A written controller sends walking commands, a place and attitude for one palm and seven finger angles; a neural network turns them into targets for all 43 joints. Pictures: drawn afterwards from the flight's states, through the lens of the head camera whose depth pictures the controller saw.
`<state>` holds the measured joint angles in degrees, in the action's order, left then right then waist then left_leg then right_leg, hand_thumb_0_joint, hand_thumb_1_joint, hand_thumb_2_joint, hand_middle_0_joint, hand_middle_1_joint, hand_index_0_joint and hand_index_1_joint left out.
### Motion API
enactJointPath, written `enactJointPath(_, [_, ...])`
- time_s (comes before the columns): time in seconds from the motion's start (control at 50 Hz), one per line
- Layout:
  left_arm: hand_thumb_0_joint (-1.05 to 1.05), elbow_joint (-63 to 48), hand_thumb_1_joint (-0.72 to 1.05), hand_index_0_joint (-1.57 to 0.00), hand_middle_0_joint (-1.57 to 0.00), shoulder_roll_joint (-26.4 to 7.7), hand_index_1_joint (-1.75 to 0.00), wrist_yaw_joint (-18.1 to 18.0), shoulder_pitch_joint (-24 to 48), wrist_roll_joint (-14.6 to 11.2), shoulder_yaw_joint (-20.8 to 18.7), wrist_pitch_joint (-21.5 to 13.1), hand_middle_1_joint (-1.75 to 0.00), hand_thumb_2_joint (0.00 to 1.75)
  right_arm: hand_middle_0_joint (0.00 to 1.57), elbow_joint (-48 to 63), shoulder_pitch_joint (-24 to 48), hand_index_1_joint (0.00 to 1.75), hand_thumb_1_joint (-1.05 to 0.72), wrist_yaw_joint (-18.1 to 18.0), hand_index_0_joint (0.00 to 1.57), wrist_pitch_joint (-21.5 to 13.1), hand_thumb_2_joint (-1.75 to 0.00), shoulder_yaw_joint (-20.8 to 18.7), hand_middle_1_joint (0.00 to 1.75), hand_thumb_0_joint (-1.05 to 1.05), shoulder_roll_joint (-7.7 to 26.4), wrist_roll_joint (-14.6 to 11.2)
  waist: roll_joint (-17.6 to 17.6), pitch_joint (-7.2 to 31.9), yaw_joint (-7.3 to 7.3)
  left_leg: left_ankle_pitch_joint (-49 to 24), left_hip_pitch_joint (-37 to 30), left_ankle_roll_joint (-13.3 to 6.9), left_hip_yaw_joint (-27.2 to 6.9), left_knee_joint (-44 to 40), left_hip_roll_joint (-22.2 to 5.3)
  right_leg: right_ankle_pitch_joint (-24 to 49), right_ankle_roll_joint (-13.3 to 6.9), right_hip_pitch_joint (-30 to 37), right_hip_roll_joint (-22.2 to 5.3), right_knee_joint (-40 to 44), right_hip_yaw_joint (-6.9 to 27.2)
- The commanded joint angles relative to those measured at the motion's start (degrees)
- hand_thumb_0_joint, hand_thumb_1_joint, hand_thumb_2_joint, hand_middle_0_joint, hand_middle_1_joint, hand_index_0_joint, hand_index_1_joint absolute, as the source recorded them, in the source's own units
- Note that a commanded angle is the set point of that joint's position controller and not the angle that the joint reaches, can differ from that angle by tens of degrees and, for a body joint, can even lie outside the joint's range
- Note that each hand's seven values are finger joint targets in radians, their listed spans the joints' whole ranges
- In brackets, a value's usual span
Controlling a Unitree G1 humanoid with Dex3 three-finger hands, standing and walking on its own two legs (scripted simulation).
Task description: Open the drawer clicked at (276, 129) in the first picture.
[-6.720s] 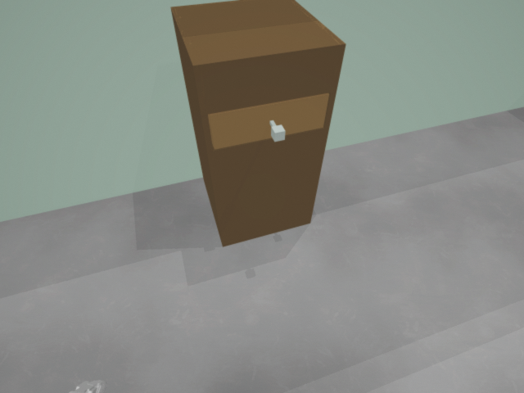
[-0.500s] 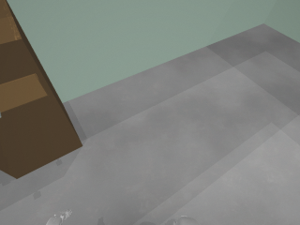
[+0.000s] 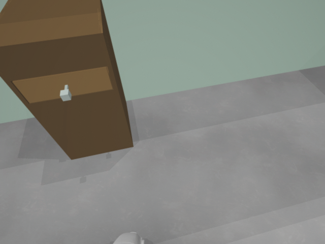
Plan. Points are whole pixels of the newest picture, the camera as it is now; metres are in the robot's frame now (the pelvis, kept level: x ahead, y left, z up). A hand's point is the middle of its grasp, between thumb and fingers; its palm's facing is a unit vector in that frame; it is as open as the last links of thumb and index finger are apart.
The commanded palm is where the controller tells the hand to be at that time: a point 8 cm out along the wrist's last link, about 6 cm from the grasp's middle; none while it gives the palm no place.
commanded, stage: turn to face it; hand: left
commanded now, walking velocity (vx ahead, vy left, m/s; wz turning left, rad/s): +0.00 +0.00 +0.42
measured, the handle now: (66, 92) +0.70 +0.48 -0.13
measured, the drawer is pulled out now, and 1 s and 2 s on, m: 0.00 0.00 0.00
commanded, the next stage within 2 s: take the last steps up to it in 0.42 s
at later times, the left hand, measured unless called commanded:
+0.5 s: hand out of the picture +0.04 +0.25 -0.16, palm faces +0.22 -0.95 -0.23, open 7.4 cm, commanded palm none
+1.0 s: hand out of the picture -0.08 +0.19 -0.17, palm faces +0.41 -0.90 -0.17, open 7.4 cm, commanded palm none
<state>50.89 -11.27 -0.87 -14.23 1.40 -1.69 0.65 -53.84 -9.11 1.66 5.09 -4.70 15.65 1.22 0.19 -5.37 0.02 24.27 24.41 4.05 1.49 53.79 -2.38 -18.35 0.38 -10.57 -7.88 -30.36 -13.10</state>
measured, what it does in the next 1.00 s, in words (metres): steps on the spot, turning left: left foot, then right foot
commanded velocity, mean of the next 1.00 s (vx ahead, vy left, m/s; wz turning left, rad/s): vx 0.15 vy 0.02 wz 0.18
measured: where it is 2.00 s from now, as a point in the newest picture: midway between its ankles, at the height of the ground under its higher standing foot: (140, 234)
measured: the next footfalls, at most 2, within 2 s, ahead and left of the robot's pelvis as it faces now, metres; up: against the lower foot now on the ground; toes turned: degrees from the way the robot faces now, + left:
left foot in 0.10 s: +0.04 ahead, +0.14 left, +0.00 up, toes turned +9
right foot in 0.60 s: +0.06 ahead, -0.09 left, +0.00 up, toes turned +8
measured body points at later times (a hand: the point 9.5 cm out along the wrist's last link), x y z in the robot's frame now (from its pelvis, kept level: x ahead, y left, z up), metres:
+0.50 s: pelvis +0.00 +0.04 +0.00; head +0.02 +0.05 +0.45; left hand +0.03 +0.30 -0.14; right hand +0.11 -0.18 -0.14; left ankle +0.00 +0.13 -0.74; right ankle +0.02 -0.11 -0.69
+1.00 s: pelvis +0.05 +0.06 +0.00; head +0.06 +0.07 +0.45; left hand -0.10 +0.24 -0.15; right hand +0.16 -0.16 -0.15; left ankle +0.06 +0.21 -0.71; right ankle +0.02 -0.10 -0.74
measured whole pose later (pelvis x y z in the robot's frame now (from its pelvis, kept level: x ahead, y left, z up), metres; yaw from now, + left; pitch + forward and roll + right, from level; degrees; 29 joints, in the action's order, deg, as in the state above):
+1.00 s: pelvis +0.05 +0.06 +0.00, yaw +18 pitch +0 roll +0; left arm 64.2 -7.7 -0.5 -27.0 1.7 -1.7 -2.7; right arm -59.9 -14.9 1.9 1.2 -3.6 11.6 1.6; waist 0.2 -0.4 3.0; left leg 15.6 23.6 0.7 4.2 39.8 -5.1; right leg -17.8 3.2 -1.9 -5.8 -20.9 -8.8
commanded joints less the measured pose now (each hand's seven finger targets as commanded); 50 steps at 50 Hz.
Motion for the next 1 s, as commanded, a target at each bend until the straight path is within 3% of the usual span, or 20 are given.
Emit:
enactJointPath(0.0, [0.0,-1.9,0.9,-0.2,-0.2,-14.22,-0.3,-0.89,-2.87,0.4,-4.44,-0.48,-0.3,0.9,0.2,6.41,4.11,0.3,-0.9,-0.05,0.2,-2.77,-0.9,0.47,0.3,0.0,1.62,-0.66,-13.44,7.42,2.47,0.19,-2.32,-1.32,4.58,-12.58,1.48,34.72,-6.56,7.36,-13.34,4.11,7.19])
enactJointPath(0.04, [0.0,-1.35,0.9,-0.2,-0.2,-14.16,-0.3,-0.69,-2.58,-0.06,-4.51,-0.26,-0.3,0.9,0.2,5.65,0.8,0.3,-0.9,-0.28,0.2,-3.42,-0.9,0.33,0.3,0.0,2.99,-0.46,-10.82,9.18,0.51,-8.58,-10.54,-2.3,5.58,-24.48,2.06,32.98,-3.43,4.99,-11.95,-1.87,4.19])
enactJointPath(0.06, [0.0,-1.48,0.9,-0.2,-0.2,-13.22,-0.3,-0.48,-2.18,-0.59,-4.32,-0.05,-0.3,0.9,0.2,4.88,-2.73,0.3,-0.9,-0.24,0.2,-3.91,-0.9,-0.41,0.3,0.0,5.66,-0.28,-4.29,11.34,-1.78,-18.07,-20.37,-3.59,2.23,-30.77,-0.54,26.92,-0.78,-1.75,-10.29,-10.53,2.56])
enactJointPath(0.08, [0.0,-3.56,0.9,-0.2,-0.2,-9.32,-0.3,0.0,-2.7,-1.04,-3.75,0.16,-0.3,0.9,0.2,4.81,-6.2,0.3,-0.9,-0.58,0.2,-4.44,-0.9,-2.03,0.3,0.0,12.52,0.15,13.94,13.17,-3.49,-39.62,-30.79,-10.68,-17.57,-31.45,-15.99,-4.1,3.86,-18.65,-2.21,-23.54,0.67])
enactJointPath(0.1, [0.0,-5.33,0.9,-0.2,-0.2,-7.74,-0.3,-0.37,0.77,-0.45,-2.43,0.63,-0.3,0.9,0.2,3.53,-9.54,0.3,-0.9,-1.19,0.2,-4.03,-0.9,-2.36,0.3,0.0,15.04,-0.46,15.82,12.95,-4.86,-53.68,-28.83,-16.25,-21.74,-32.09,-22.62,-21.21,4.53,-22.6,0.11,-31.1,6.22])
enactJointPath(0.12, [0.0,-4.43,0.9,-0.2,-0.2,-8.11,-0.3,-1.05,2.81,-0.46,-2.65,1.32,-0.3,0.9,0.2,2.52,-9.89,0.3,-0.9,-2.07,0.2,-4.32,-0.9,-1.98,0.3,0.0,13.43,-0.42,15.28,13.67,-5.21,-52.59,-26.66,-16.06,-20.51,-31.58,-20.68,-19.02,4.08,-22.28,-0.07,-34.6,11.17])
enactJointPath(0.18, [0.0,-1.35,0.9,-0.2,-0.2,-8.31,-0.3,-0.12,1.81,-0.55,-3.13,1.08,-0.3,0.9,0.2,4.57,-1.29,0.3,-0.9,-2.62,0.2,-4.56,-0.9,-0.21,0.3,0.0,8.13,-0.13,8.51,7.92,-1.19,-42.78,-18.94,-13.68,-12.46,-32.71,-13.31,-7.95,4.23,-20.54,-0.01,-36.96,11.99])
enactJointPath(0.22, [0.0,-0.04,0.9,-0.2,-0.2,-8.01,-0.3,0.08,-0.48,-0.56,-3.01,1.42,-0.3,0.9,0.2,4.75,0.0,0.3,-0.9,-2.52,0.2,-4.82,-0.9,0.17,0.3,0.0,7.29,-0.34,8.26,7.3,-0.11,-37.98,-16.49,-12.6,-10.09,-34.61,-11.1,-4.41,4.55,-18.27,0.63,-35.22,11.47])
enactJointPath(0.44, [0.0,-0.99,0.9,-0.2,-0.2,-5.02,-0.3,-0.42,2.66,-0.76,-2.09,1.11,-0.3,0.9,0.2,2.31,-3.6,0.3,-0.9,-2.54,0.2,-4.25,-0.9,-0.37,0.3,0.0,5.99,0.21,8.12,5.99,-1.55,-28.35,-14.99,-14.36,-16.48,-35.69,-11.16,-6.59,3.92,-11.96,4.08,-16.07,10.74])
enactJointPath(0.52, [0.0,1.17,0.9,-0.2,-0.2,-4.12,-0.3,-0.72,-2.21,-1.05,-1.9,-0.04,-0.3,0.9,0.2,1.06,-3.28,0.3,-0.9,-2.55,0.2,-4.33,-0.9,-0.17,0.3,0.0,4.82,0.01,7.58,8.75,0.86,-26.71,-11.5,-12.41,-16.46,-32.11,-8.93,1.17,3.05,-0.89,5.62,-1.19,10.02])
enactJointPath(0.54, [0.0,2.3,0.9,-0.2,-0.2,-4.71,-0.3,-0.74,-4.79,-0.84,-1.9,-0.68,-0.3,0.9,0.2,0.88,-3.18,0.3,-0.9,-2.41,0.2,-4.44,-0.9,0.13,0.3,0.0,3.72,-0.32,5.2,10.08,1.98,-18.58,-8.96,-10.31,-14.89,-29.38,-6.5,5.11,2.84,5.24,4.72,7.28,10.3])
enactJointPath(0.56, [0.0,2.92,0.9,-0.2,-0.2,-7.91,-0.3,-0.91,-5.88,-0.08,-2.46,-1.45,-0.3,0.9,0.2,0.68,-4.33,0.3,-0.9,-2.07,0.2,-4.63,-0.9,0.44,0.3,0.0,0.66,-0.78,-3.44,10.05,2.32,-6.78,-0.7,-7.07,-10.32,-21.89,-1.53,-0.11,0.78,12.54,-2.46,13.9,18.24])
enactJointPath(0.58, [0.0,3.15,0.9,-0.2,-0.2,-12.63,-0.3,-0.98,-7.42,0.52,-3.4,-1.68,-0.3,0.9,0.2,2.26,-3.86,0.3,-0.9,-1.82,0.2,-4.74,-0.9,1.27,0.3,0.0,-2.39,-0.67,-16.03,6.89,3.21,6.36,9.72,-3.65,-2.81,-10.95,5.43,-9.07,-5.01,13.44,-15.27,19.85,34.05])
enactJointPath(0.6, [0.0,2.46,0.9,-0.2,-0.2,-13.49,-0.3,-0.84,-8.29,-0.01,-3.62,-1.44,-0.3,0.9,0.2,3.32,-0.94,0.3,-0.9,-1.6,0.2,-3.99,-0.9,0.16,0.3,0.0,1.58,0.21,-13.12,3.4,4.89,8.35,11.88,-3.64,-4.9,-1.7,3.02,-18.54,-8.93,6.21,-19.28,23.54,37.65])
enactJointPath(0.62, [0.0,2.94,0.9,-0.2,-0.2,-12.28,-0.3,-0.94,-6.92,-0.08,-3.73,-1.89,-0.3,0.9,0.2,3.0,0.5,0.3,-0.9,-1.17,0.2,-3.68,-0.9,-0.19,0.3,0.0,2.07,0.51,-13.64,-0.48,4.02,4.28,13.46,-3.97,-5.93,4.09,1.71,-23.03,-8.94,1.6,-17.52,25.78,39.18])
enactJointPath(0.66, [0.0,3.12,0.9,-0.2,-0.2,-8.11,-0.3,-0.8,-3.06,-0.13,-2.63,-2.7,-0.3,0.9,0.2,0.22,-3.57,0.3,-0.9,-0.22,0.2,-3.76,-0.9,-0.62,0.3,0.0,1.69,0.7,-7.04,-1.95,0.4,-4.09,12.23,-3.65,-4.53,8.82,-0.5,-16.85,-6.34,-0.43,-12.98,23.95,28.07])
enactJointPath(0.72, [0.0,4.32,0.9,-0.2,-0.2,-5.5,-0.3,-0.61,-5.31,-0.22,-2.04,-3.93,-0.3,0.9,0.2,-1.53,-6.34,0.3,-0.9,0.04,0.2,-3.82,-0.9,-0.33,0.3,0.0,-0.91,0.65,-8.43,-1.22,0.27,-10.79,10.67,-2.19,-1.9,8.68,-1.13,-5.35,-4.33,0.72,-8.88,22.73,17.99])
enactJointPath(0.88, [0.0,10.06,0.9,-0.2,-0.2,-5.96,-0.3,-0.38,-13.72,0.52,-1.81,-4.71,-0.3,0.9,0.2,0.18,0.76,0.3,-0.9,0.67,0.2,-5.24,-0.9,0.75,0.3,0.0,-2.91,0.18,-9.78,-2.94,3.21,-9.6,8.0,-2.71,2.54,-8.74,-2.95,-1.07,-6.77,3.63,-10.45,22.45,15.61])
enactJointPath(0.94, [0.0,11.04,0.9,-0.2,-0.2,-6.87,-0.3,-0.38,-13.02,0.57,-2.27,-4.28,-0.3,0.9,0.2,-0.11,0.03,0.3,-0.9,0.65,0.2,-6.32,-0.9,1.26,0.3,0.0,-3.57,-0.09,-11.03,-1.54,2.58,-7.28,-0.2,-3.65,4.55,-16.83,-1.7,3.08,-6.53,2.02,-9.97,18.23,13.6])
enactJointPath(0.98, [0.0,11.7,0.9,-0.2,-0.2,-6.5,-0.3,-0.3,-12.29,0.19,-2.35,-3.66,-0.3,0.9,0.2,-2.23,-5.31,0.3,-0.9,0.07,0.2,-7.0,-0.9,1.29,0.3,0.0,-2.94,-0.05,-8.19,-0.06,-0.1,-10.53,-12.43,-3.72,7.76,-24.02,0.33,2.37,-4.8,-3.48,-7.54,12.64,10.54])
